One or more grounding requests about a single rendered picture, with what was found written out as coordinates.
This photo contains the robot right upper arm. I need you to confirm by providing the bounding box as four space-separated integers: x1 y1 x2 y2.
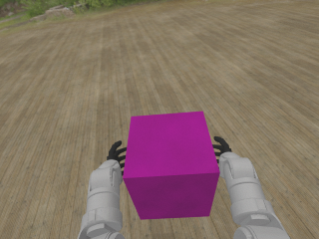
233 225 290 239

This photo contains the robot left hand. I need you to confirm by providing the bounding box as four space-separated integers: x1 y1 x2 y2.
107 140 127 176

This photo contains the right robot forearm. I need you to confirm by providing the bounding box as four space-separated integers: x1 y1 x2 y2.
218 151 290 238

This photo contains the carton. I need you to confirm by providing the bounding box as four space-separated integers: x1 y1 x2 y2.
123 111 220 220

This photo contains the left robot forearm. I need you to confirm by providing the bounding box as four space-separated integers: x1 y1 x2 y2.
77 159 123 239

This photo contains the robot right hand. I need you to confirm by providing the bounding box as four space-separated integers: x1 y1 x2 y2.
212 136 232 168

